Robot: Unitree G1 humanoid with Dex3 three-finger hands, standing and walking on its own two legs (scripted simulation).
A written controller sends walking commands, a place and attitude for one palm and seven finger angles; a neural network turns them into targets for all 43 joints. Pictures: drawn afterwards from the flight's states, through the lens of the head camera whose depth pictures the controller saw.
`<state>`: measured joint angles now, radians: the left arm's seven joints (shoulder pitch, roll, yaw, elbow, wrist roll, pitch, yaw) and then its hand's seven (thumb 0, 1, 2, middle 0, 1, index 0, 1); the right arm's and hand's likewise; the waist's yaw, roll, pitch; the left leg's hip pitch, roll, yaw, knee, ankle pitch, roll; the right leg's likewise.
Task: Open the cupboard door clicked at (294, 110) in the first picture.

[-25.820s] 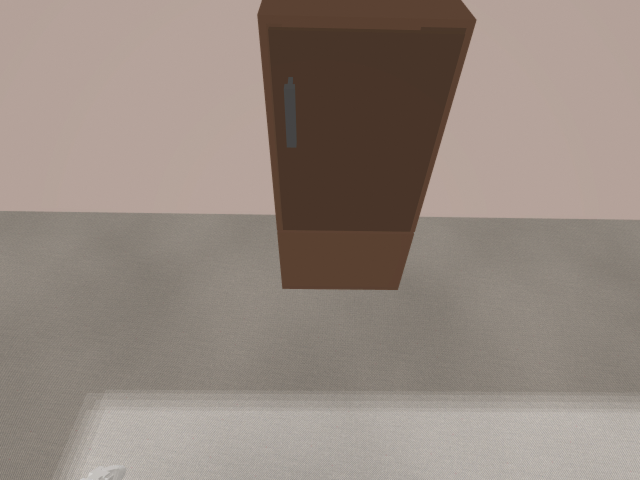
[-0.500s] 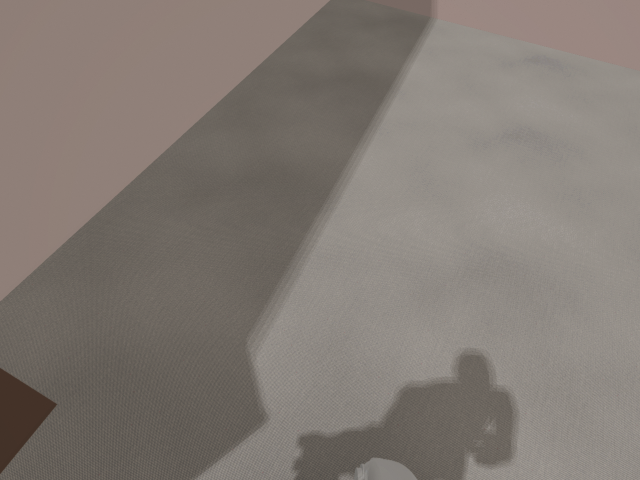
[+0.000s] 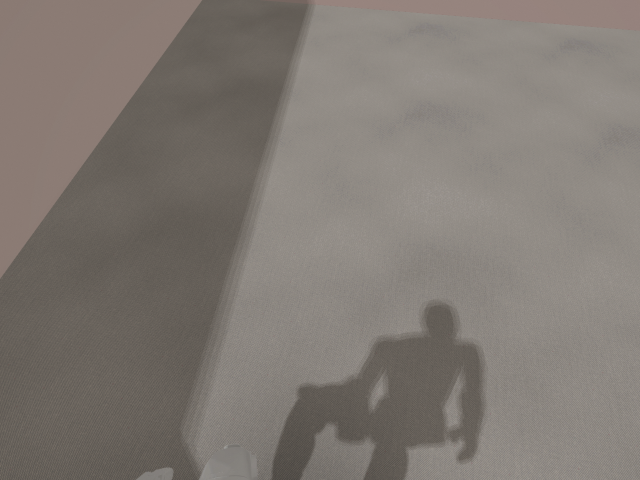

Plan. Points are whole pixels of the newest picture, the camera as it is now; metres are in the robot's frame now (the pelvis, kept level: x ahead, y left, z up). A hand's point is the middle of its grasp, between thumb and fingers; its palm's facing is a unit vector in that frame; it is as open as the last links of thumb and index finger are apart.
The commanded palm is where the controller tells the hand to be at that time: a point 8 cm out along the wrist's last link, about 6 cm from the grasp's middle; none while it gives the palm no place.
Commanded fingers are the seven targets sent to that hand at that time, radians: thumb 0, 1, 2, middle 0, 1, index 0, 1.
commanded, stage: walk to a spot facing it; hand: left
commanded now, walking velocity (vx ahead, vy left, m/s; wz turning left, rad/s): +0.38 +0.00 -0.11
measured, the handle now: out of the picture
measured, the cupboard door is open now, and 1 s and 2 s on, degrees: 41 41 41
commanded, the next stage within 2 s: turn to face it in 0.52 s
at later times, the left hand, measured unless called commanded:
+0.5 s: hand (206, 368) +0.31 +0.19 -0.16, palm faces -0.11 -0.98 -0.19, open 7.3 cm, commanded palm none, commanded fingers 0.00 0.90 0.90 -0.20 -0.30 -0.20 -0.30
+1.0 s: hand (248, 303) +0.45 +0.14 -0.20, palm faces +0.02 -0.99 -0.16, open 7.3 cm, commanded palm none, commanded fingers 0.00 0.90 0.90 -0.20 -0.30 -0.20 -0.30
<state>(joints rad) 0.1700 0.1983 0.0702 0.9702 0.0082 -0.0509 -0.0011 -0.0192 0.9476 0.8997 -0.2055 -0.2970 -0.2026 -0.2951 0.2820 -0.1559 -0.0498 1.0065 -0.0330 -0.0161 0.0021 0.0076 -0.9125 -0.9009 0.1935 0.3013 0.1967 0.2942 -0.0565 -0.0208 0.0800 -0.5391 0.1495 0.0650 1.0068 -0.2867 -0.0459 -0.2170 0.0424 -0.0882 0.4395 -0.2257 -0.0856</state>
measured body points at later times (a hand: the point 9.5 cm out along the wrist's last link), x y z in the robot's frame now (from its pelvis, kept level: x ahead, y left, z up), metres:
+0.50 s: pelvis +0.22 +0.01 +0.00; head +0.25 -0.01 +0.45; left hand +0.31 +0.24 -0.15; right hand +0.19 -0.23 -0.16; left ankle +0.20 +0.14 -0.74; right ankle +0.29 -0.13 -0.71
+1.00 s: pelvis +0.40 -0.04 -0.02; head +0.43 -0.02 +0.43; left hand +0.45 +0.19 -0.19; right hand +0.45 -0.28 -0.16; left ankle +0.48 +0.05 -0.74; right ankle +0.32 -0.15 -0.69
